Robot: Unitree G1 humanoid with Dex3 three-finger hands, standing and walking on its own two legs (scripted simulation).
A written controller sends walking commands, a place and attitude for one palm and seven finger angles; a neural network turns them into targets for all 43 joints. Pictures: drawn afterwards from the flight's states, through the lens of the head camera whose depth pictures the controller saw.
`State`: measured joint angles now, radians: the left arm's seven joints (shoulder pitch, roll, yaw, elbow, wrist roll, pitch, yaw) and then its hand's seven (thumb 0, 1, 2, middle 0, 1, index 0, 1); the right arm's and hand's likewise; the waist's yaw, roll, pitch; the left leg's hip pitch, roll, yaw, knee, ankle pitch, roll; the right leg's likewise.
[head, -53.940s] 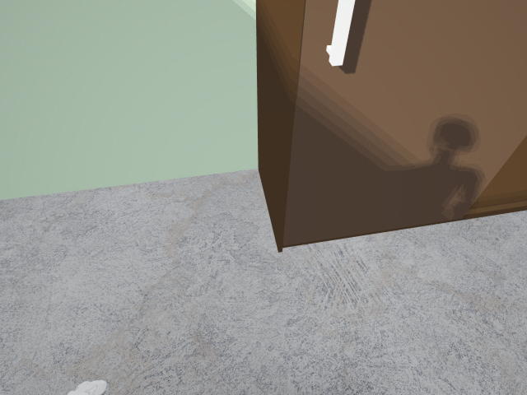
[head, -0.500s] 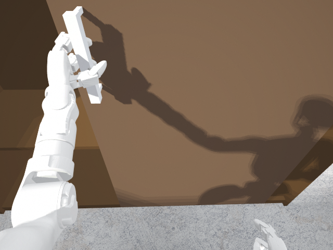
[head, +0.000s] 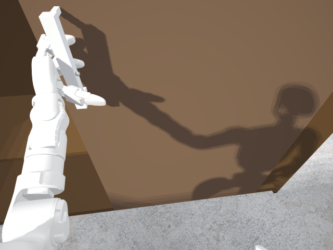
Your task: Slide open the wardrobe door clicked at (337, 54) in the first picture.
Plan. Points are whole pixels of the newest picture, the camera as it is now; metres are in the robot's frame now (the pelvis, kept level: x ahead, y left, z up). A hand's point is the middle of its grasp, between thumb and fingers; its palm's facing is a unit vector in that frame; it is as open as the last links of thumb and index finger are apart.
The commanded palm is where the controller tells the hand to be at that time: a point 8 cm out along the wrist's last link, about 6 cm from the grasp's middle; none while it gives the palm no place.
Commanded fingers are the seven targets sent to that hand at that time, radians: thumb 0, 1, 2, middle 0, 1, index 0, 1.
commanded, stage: slip the hand off the handle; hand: left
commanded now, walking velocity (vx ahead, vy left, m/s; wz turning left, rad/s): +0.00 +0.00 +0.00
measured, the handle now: (70, 62) +0.45 +0.24 +0.24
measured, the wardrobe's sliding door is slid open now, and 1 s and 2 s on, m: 0.69 0.69 0.69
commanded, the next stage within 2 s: draw the hand back to the body in 1.26 s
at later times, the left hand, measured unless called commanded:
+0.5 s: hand (61, 74) +0.41 +0.25 +0.23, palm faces +0.36 -0.93 -0.10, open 14.7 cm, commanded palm +0.37 +0.31 +0.23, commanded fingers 0.00 -0.55 0.20 -0.25 -1.15 -0.25 -1.15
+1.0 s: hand (39, 96) +0.34 +0.26 +0.23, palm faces +0.39 -0.92 -0.09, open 14.7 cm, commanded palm +0.29 +0.30 +0.23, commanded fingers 0.00 -0.55 0.20 -0.25 -1.15 -0.25 -1.15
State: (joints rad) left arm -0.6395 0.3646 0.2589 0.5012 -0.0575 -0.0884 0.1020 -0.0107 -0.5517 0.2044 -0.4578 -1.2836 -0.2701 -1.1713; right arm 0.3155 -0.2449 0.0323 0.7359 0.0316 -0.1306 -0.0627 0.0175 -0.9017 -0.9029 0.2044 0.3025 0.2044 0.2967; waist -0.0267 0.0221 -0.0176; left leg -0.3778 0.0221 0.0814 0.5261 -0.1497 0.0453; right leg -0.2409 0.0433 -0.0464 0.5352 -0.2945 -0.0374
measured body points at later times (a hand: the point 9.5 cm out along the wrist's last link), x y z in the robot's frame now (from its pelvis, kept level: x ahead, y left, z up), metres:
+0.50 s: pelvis +0.02 +0.00 +0.00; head +0.01 +0.00 +0.45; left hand +0.39 +0.30 +0.24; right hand +0.16 -0.25 -0.09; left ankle +0.08 +0.09 -0.73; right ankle -0.01 -0.10 -0.73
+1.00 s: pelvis +0.02 -0.01 +0.00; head +0.00 -0.02 +0.45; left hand +0.31 +0.31 +0.24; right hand +0.20 -0.24 -0.08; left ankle +0.08 +0.09 -0.73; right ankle -0.01 -0.10 -0.73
